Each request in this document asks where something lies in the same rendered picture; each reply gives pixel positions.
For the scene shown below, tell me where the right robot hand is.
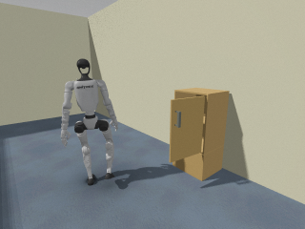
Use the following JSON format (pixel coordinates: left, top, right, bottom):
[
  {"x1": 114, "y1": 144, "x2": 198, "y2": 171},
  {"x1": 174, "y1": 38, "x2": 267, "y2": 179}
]
[{"x1": 110, "y1": 119, "x2": 118, "y2": 131}]

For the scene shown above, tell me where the left robot hand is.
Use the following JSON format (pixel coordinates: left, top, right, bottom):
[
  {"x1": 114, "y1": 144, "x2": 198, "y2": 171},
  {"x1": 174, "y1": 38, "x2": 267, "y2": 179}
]
[{"x1": 60, "y1": 129, "x2": 71, "y2": 147}]

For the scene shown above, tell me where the right robot thigh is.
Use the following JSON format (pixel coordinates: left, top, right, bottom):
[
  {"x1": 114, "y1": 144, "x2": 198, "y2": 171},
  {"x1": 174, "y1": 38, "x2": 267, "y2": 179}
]
[{"x1": 97, "y1": 118, "x2": 113, "y2": 150}]

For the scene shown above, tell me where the robot right upper arm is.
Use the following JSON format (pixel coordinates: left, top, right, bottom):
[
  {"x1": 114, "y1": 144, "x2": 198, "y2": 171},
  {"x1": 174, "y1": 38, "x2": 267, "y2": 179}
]
[{"x1": 96, "y1": 79, "x2": 111, "y2": 106}]

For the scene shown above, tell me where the robot right forearm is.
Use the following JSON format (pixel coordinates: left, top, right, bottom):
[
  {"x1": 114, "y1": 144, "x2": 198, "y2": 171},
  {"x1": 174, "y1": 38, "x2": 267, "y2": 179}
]
[{"x1": 106, "y1": 99, "x2": 116, "y2": 121}]

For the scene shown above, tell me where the robot left upper arm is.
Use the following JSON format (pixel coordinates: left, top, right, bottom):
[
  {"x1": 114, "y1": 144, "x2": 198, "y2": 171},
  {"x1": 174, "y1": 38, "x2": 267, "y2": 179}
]
[{"x1": 63, "y1": 81, "x2": 74, "y2": 110}]

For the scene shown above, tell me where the robot left forearm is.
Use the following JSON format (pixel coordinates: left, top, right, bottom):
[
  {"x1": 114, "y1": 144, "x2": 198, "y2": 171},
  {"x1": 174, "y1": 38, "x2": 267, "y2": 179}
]
[{"x1": 61, "y1": 103, "x2": 70, "y2": 130}]

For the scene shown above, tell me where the robot left foot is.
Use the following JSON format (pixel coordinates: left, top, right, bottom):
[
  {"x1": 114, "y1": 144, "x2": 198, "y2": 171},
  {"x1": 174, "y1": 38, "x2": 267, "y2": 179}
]
[{"x1": 88, "y1": 174, "x2": 95, "y2": 186}]

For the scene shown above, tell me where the cupboard door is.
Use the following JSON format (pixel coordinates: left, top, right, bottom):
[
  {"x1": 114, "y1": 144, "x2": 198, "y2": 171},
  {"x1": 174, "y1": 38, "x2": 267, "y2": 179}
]
[{"x1": 169, "y1": 95, "x2": 205, "y2": 163}]

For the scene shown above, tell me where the handle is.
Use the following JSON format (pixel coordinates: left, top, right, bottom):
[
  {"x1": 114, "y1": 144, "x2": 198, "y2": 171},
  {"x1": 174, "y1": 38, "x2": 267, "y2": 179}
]
[{"x1": 174, "y1": 111, "x2": 181, "y2": 128}]

